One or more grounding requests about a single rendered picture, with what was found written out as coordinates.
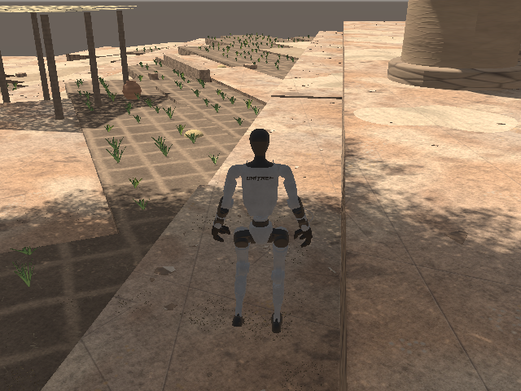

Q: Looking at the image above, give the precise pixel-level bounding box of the left robot shin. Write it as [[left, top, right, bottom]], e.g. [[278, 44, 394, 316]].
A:
[[234, 261, 247, 317]]

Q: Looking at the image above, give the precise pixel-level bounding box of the robot right forearm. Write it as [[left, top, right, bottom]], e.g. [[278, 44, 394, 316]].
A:
[[292, 196, 310, 231]]

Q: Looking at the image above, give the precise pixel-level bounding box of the left robot thigh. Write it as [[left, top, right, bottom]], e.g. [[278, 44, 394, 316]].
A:
[[234, 226, 250, 275]]

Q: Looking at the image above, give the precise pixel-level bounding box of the right robot hand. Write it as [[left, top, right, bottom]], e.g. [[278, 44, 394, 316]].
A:
[[294, 228, 313, 248]]

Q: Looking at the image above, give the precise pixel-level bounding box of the left robot hand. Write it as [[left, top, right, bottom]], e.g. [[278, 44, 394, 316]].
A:
[[212, 226, 230, 242]]

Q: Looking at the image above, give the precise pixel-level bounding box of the robot left forearm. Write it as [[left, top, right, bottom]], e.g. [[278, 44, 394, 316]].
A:
[[213, 196, 229, 229]]

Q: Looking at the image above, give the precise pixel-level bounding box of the left robot upper arm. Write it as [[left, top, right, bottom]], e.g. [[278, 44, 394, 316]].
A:
[[221, 165, 243, 209]]

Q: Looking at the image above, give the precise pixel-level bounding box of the right robot upper arm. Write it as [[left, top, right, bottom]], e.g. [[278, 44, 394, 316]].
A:
[[277, 164, 300, 209]]

